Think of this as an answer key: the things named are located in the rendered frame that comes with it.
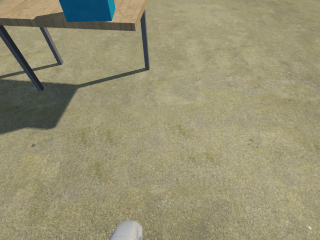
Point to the left robot thigh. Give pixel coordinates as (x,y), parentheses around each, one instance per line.
(128,230)

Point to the table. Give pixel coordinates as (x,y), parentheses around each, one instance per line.
(49,14)

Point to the carton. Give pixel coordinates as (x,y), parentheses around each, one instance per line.
(88,10)

